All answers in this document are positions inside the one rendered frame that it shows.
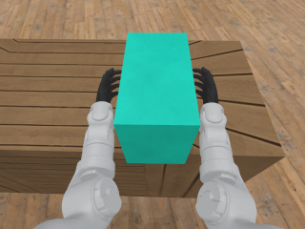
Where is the pedestal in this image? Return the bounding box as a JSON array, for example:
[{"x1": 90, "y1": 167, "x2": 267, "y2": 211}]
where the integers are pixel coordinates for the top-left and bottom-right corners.
[{"x1": 0, "y1": 38, "x2": 285, "y2": 198}]

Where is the robot right upper arm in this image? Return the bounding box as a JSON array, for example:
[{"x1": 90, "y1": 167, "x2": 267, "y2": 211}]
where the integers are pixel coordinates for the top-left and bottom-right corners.
[{"x1": 195, "y1": 179, "x2": 283, "y2": 229}]

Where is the robot right forearm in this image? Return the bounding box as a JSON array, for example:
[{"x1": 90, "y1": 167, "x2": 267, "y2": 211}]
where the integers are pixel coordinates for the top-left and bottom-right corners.
[{"x1": 198, "y1": 102, "x2": 250, "y2": 194}]

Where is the left robot hand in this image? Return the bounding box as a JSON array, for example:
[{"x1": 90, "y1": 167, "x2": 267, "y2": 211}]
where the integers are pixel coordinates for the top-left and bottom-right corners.
[{"x1": 95, "y1": 68, "x2": 122, "y2": 104}]

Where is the right robot hand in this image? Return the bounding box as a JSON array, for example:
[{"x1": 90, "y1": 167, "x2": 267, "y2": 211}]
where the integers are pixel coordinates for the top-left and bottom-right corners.
[{"x1": 193, "y1": 67, "x2": 219, "y2": 105}]

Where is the robot left upper arm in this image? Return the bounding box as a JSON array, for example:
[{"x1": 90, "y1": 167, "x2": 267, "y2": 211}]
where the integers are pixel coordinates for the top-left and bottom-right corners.
[{"x1": 32, "y1": 175, "x2": 122, "y2": 229}]

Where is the robot left forearm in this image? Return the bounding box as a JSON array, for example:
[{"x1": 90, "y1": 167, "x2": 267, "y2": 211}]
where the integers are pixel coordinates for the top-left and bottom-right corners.
[{"x1": 62, "y1": 101, "x2": 115, "y2": 212}]

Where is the carton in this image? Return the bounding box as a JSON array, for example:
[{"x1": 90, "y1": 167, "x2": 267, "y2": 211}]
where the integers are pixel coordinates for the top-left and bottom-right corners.
[{"x1": 113, "y1": 32, "x2": 201, "y2": 164}]

